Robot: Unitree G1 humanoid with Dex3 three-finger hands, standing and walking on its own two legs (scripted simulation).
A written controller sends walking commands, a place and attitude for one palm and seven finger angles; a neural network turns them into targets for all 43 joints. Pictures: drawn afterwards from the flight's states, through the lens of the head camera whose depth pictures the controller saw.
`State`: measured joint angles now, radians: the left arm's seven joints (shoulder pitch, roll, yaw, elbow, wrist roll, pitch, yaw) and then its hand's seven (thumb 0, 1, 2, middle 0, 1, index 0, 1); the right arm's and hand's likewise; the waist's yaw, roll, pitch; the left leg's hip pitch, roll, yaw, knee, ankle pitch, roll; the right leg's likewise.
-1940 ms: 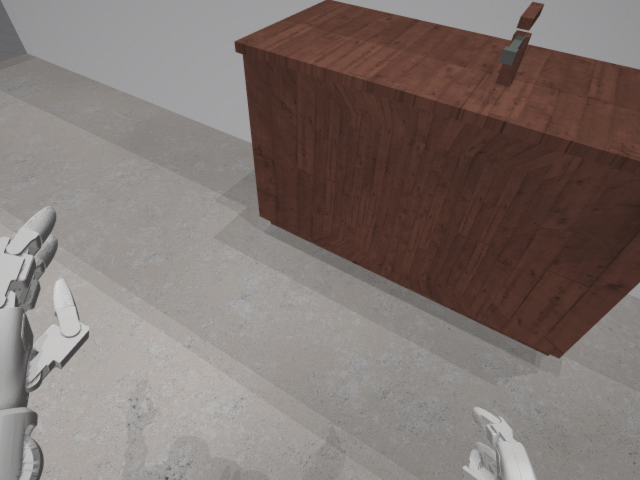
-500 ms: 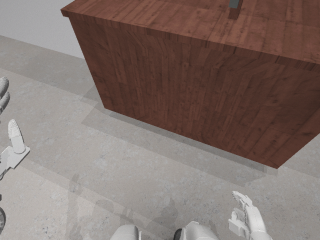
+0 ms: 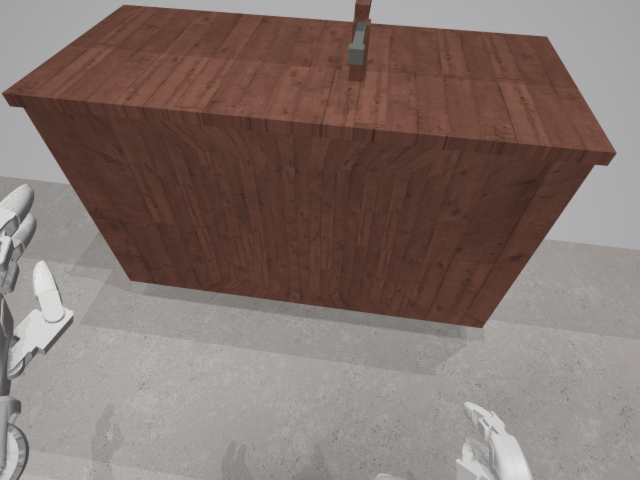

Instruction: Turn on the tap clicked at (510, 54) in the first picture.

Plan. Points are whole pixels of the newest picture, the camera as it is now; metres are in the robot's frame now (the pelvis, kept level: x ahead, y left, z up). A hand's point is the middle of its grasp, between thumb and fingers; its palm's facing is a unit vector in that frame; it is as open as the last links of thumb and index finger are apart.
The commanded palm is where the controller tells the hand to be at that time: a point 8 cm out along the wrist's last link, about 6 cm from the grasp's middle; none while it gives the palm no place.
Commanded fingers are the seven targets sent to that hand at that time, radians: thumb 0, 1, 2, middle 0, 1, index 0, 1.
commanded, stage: turn to face it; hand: left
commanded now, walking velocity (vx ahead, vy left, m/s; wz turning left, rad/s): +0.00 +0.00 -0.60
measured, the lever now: (356, 54) +0.80 +0.02 +0.16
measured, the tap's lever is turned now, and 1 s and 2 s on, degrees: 0 0 0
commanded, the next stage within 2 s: take the last steps up to it in 0.62 s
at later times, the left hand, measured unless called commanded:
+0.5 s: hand (182, 302) +0.23 +0.15 +0.18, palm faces +0.16 -0.88 -0.46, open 7.4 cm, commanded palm +0.19 +0.21 +0.18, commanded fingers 0.00 0.90 0.90 -0.20 -0.30 -0.20 -0.30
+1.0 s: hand (236, 359) +0.18 +0.09 +0.18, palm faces +0.03 -0.90 -0.44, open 7.4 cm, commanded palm +0.15 +0.16 +0.18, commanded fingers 0.00 0.90 0.90 -0.20 -0.30 -0.20 -0.30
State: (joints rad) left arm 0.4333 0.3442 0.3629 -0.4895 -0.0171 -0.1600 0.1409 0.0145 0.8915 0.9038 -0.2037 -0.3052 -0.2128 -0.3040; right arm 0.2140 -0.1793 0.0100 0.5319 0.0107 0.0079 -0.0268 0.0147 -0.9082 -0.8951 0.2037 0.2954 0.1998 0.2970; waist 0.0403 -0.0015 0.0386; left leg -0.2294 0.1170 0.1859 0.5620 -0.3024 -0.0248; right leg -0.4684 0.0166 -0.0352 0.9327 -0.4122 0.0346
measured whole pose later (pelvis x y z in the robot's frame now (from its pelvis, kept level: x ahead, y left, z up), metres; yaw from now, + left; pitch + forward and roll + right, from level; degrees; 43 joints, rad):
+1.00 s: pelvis -0.10 -0.04 +0.01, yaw -22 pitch -1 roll +1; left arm 0.51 0.36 0.34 -0.48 -0.02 -0.20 0.15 0.01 0.89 0.90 -0.21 -0.31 -0.22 -0.30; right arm 0.24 -0.23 0.01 0.65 0.01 0.00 -0.06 0.02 -0.91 -0.89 0.21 0.30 0.20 0.30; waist -0.03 0.02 0.01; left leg -0.45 0.07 0.08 0.90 -0.39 -0.02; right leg -0.26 -0.02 -0.08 0.50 -0.23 -0.05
